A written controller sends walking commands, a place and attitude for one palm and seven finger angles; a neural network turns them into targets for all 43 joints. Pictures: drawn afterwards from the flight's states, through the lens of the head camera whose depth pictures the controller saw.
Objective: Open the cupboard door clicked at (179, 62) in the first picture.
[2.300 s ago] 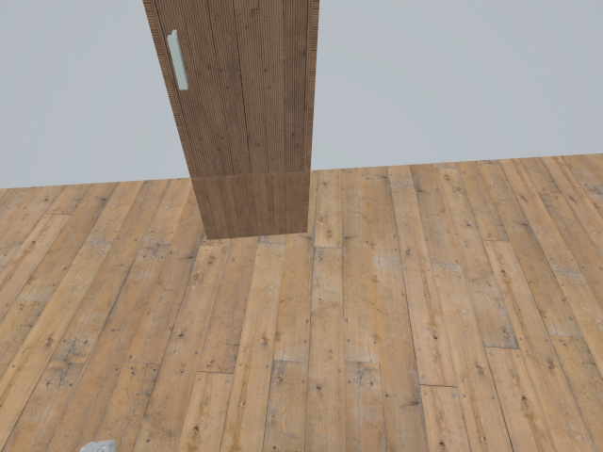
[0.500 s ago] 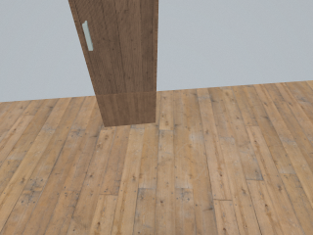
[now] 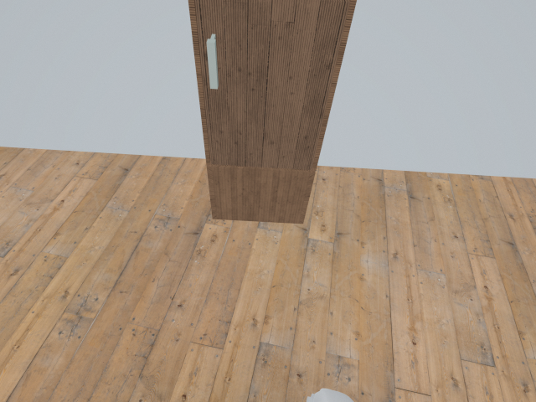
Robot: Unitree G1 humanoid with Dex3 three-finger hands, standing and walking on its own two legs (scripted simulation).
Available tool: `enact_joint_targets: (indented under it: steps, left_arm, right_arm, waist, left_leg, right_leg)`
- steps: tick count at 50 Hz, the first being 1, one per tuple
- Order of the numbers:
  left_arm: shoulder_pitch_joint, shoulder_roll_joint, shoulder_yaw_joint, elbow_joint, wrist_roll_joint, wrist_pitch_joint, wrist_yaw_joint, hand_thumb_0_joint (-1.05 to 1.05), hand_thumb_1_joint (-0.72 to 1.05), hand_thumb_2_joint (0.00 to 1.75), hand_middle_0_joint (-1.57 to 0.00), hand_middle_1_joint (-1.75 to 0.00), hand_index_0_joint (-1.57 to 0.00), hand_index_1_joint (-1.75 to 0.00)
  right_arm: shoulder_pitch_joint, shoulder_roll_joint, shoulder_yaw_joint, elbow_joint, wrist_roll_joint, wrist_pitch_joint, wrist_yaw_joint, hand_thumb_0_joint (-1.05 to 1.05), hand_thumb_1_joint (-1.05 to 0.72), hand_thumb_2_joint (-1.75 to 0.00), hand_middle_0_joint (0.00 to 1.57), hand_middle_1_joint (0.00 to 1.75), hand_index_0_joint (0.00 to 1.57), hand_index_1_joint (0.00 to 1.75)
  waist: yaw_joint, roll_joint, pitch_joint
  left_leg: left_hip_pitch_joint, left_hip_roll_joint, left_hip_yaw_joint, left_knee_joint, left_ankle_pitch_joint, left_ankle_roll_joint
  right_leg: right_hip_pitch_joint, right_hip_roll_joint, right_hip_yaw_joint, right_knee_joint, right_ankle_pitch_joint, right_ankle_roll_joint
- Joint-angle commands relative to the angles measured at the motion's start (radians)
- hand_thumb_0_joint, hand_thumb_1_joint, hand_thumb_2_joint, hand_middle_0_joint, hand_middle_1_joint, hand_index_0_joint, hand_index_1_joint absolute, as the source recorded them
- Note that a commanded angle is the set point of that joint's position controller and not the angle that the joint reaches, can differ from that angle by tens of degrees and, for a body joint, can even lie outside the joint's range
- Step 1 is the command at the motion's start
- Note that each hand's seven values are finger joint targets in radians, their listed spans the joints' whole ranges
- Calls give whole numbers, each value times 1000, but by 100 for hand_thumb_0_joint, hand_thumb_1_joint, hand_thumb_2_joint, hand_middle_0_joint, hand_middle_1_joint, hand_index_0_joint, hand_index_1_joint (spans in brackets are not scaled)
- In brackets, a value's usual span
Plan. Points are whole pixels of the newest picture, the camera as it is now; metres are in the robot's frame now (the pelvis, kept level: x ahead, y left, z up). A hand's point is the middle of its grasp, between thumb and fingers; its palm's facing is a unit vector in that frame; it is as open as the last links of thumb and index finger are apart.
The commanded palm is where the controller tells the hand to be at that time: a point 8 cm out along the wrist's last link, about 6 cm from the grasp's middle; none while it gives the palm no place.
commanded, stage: take the last steps up to it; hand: left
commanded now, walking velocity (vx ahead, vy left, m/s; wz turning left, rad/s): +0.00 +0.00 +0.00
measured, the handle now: (213, 61) +0.96 +0.20 +0.03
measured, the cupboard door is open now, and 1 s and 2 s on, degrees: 0 0 0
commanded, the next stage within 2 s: come to a stop and stand still in 0.94 s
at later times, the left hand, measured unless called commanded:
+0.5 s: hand (197, 375) +0.20 +0.13 -0.18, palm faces +0.08 -0.98 -0.20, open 7.2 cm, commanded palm none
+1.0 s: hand (184, 280) +0.38 +0.19 -0.18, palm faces +0.06 -0.98 -0.16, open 7.4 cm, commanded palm none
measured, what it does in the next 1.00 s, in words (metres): walks ahead: right foot, then left foot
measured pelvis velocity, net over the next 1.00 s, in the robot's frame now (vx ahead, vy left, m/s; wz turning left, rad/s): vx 0.36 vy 0.01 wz -0.01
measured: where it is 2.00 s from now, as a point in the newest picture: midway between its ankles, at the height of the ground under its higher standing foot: (249, 364)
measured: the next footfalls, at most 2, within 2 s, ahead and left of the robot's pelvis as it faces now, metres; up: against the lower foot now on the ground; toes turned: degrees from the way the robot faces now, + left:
right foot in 0.26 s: +0.23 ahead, -0.14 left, +0.00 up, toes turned -8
left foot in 0.70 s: +0.36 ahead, +0.09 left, +0.00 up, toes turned +11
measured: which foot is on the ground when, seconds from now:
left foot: down 0.00-0.26, up 0.28-0.68, down 0.70-1.00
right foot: up 0.00-0.24, down 0.26-0.72, up 0.74-1.00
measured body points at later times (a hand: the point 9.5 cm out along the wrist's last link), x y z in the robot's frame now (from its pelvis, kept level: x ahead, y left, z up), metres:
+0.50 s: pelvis +0.18 -0.05 -0.01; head +0.19 -0.05 +0.44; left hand +0.20 +0.18 -0.16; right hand +0.22 -0.29 -0.16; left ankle +0.20 +0.08 -0.69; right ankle +0.19 -0.14 -0.74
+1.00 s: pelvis +0.36 +0.01 +0.00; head +0.38 +0.03 +0.45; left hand +0.38 +0.24 -0.16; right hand +0.35 -0.22 -0.15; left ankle +0.32 +0.09 -0.74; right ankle +0.39 -0.12 -0.68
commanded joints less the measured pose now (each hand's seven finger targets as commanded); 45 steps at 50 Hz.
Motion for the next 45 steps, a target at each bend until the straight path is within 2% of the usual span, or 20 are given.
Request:
enact_joint_targets:
  steps: [1, 8, 10, 11, 12, 13, 14, 16, 18, 20, 29, 33, 34, 35, 36, 37, 38, 40, 42, 45]
  left_arm:
    - [-78, 11, 5, -77, 1, -22, 4, 0, 90, 90, -20, -30, -20, -30]
    - [-174, -1, 16, -109, -3, -34, 2, 0, 90, 90, -20, -30, -20, -30]
    - [-52, 26, 28, -79, 0, -45, 1, 0, 90, 90, -20, -30, -20, -30]
    - [97, 55, 37, -37, 4, -57, 4, 0, 90, 90, -20, -30, -20, -30]
    - [233, 142, 58, -3, 14, -77, 16, 0, 90, 90, -20, -30, -20, -30]
    - [320, 230, 71, 20, 0, -78, 25, 0, 90, 90, -20, -30, -20, -30]
    - [256, 222, 73, 7, -11, -75, 28, 0, 90, 90, -20, -30, -20, -30]
    - [85, 118, 46, -38, -6, -72, 38, 0, 90, 90, -20, -30, -20, -30]
    - [33, 49, 21, -41, 1, -81, 39, 0, 90, 90, -20, -30, -20, -30]
    - [35, 36, 19, -35, 6, -84, 38, 0, 90, 90, -20, -30, -20, -30]
    - [122, 104, 27, 13, 3, -84, 23, 0, 90, 90, -20, -30, -20, -30]
    - [112, 110, 35, 24, -2, -70, 24, 0, 90, 90, -20, -30, -20, -30]
    - [112, 88, 31, 23, -5, -66, 22, 0, 90, 90, -20, -30, -20, -30]
    - [130, 40, 24, 7, -8, -63, 14, 0, 90, 90, -20, -30, -20, -30]
    - [94, 12, 14, -30, -5, -67, 13, 0, 90, 90, -20, -30, -20, -30]
    - [37, 41, 17, -38, 0, -61, 21, 0, 90, 90, -20, -30, -20, -30]
    - [13, 34, 23, -36, -3, -60, 16, 0, 90, 90, -20, -30, -20, -30]
    - [28, 14, 23, -8, 3, -54, 3, 0, 90, 90, -20, -30, -20, -30]
    - [86, -19, 23, 9, 7, -37, 7, 0, 90, 90, -20, -30, -20, -30]
    - [72, -19, 21, 2, 4, -23, 9, 0, 90, 90, -20, -30, -20, -30]
  right_arm:
    - [102, -146, -36, 0, 0, -15, -18, 0, -90, -90, 20, 30, 20, 30]
    - [111, -144, -46, 33, -16, -3, -21, 0, -90, -90, 20, 30, 20, 30]
    - [82, -158, -48, 31, -14, -1, -19, 0, -90, -90, 20, 30, 20, 30]
    - [62, -164, -51, 24, -8, -3, -16, 0, -90, -90, 20, 30, 20, 30]
    - [87, -126, -46, 4, 3, -6, -6, 0, -90, -90, 20, 30, 20, 30]
    - [97, -93, -39, -31, 8, -9, 1, 0, -90, -90, 20, 30, 20, 30]
    - [30, -112, -46, -38, 6, 0, 2, 0, -90, -90, 20, 30, 20, 30]
    - [-87, -94, -48, -66, -9, 8, 14, 0, -90, -90, 20, 30, 20, 30]
    - [-56, -65, -45, -54, -19, 33, 21, 0, -90, -90, 20, 30, 20, 30]
    - [-27, -52, -47, -47, -20, 49, 26, 0, -90, -90, 20, 30, 20, 30]
    - [-267, -93, -46, -151, -14, 35, 51, 0, -90, -90, 20, 30, 20, 30]
    - [-207, -113, -45, -133, -12, 17, 43, 0, -90, -90, 20, 30, 20, 30]
    - [-114, -147, -51, -103, -14, 8, 33, 0, -90, -90, 20, 30, 20, 30]
    - [3, -241, -75, -76, -24, 2, 21, 0, -90, -90, 20, 30, 20, 30]
    - [95, -309, -87, -55, -22, 10, 14, 0, -90, -90, 20, 30, 20, 30]
    - [83, -277, -77, -46, -18, 13, 2, 0, -90, -90, 20, 30, 20, 30]
    - [13, -236, -65, -66, -13, 14, -2, 0, -90, -90, 20, 30, 20, 30]
    - [-78, -161, -43, -83, -9, -5, -3, 0, -90, -90, 20, 30, 20, 30]
    - [-85, -131, -44, -80, -10, -17, -9, 0, -90, -90, 20, 30, 20, 30]
    - [-65, -135, -40, -67, -7, -20, -12, 0, -90, -90, 20, 30, 20, 30]
  waist:
    - [-13, 117, 90]
    - [-33, 156, 161]
    - [33, 100, 112]
    - [101, 60, 25]
    - [137, -102, -103]
    - [124, -250, -186]
    - [127, -164, -164]
    - [74, -10, 27]
    - [16, -33, 66]
    - [-10, -45, 53]
    - [49, -42, 72]
    - [9, -21, 48]
    - [-33, 49, 9]
    - [-71, 262, -56]
    - [-94, 405, -68]
    - [-101, 327, -46]
    - [-70, 211, 14]
    - [-8, 89, 56]
    - [21, 124, 11]
    - [29, 114, 7]
  left_leg:
    - [55, 265, -160, -158, 380, 121]
    - [0, 289, -129, -92, 410, 103]
    - [-35, 268, -100, 54, 506, 80]
    - [-60, 222, -62, 233, 512, 47]
    - [-250, 129, 1, 546, 280, -1]
    - [-443, 5, 11, 859, -283, -30]
    - [-463, 63, -89, 968, -282, -18]
    - [-515, 148, -102, 968, -118, -21]
    - [-437, 167, -81, 875, -49, -44]
    - [-388, 168, -43, 765, -35, -64]
    - [-385, 145, 23, 364, 23, -75]
    - [-145, 96, 83, 163, 49, -60]
    - [16, 98, 63, 91, 49, -48]
    - [193, 276, -177, 24, 20, 21]
    - [244, 459, -414, -98, 64, 114]
    - [185, 468, -427, -129, 39, 125]
    - [96, 446, -373, -136, 29, 132]
    - [-24, 370, -218, -161, 172, 88]
    - [-21, 323, -104, -150, 332, 80]
    - [12, 309, -71, -153, 443, 95]
  right_leg:
    - [-118, -21, 4, -109, 64, 11]
    - [53, 26, -40, -362, 47, -37]
    - [240, 69, -66, -449, 64, -55]
    - [414, 67, -51, -516, 113, -67]
    - [661, -137, 214, -580, 128, -144]
    - [749, -373, 590, -730, 234, -254]
    - [645, -373, 612, -787, 16, -285]
    - [399, -304, 432, -831, -89, -239]
    - [242, -233, 253, -860, 13, -192]
    - [202, -192, 152, -865, 58, -175]
    - [343, -197, 142, -864, 55, -191]
    - [313, -151, 70, -729, 121, -150]
    - [256, -99, 25, -574, 176, -123]
    - [92, 0, -60, -311, 29, -73]
    - [-72, 83, -94, -36, -310, -45]
    - [-113, 46, 6, 106, -293, -57]
    - [-134, 6, 29, 160, -207, -61]
    - [-71, -35, 42, 129, -73, -43]
    - [-22, -30, 32, 90, -17, -23]
    - [-32, -24, 22, 22, 20, -11]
